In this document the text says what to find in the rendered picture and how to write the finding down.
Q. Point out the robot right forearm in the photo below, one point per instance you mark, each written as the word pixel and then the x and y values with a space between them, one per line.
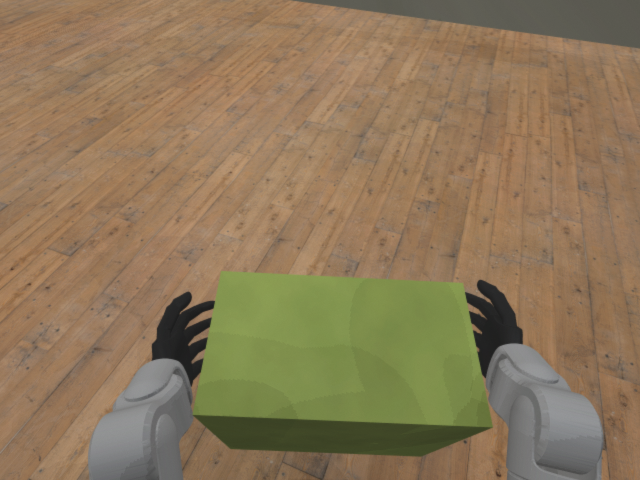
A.
pixel 554 433

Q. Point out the carton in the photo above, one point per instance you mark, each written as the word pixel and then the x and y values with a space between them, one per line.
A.
pixel 347 365

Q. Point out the robot right hand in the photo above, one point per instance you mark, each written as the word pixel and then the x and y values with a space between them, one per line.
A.
pixel 498 329

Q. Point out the robot left forearm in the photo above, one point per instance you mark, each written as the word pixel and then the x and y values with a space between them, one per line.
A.
pixel 139 440

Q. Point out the robot left hand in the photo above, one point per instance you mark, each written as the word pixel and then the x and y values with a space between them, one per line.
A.
pixel 172 340

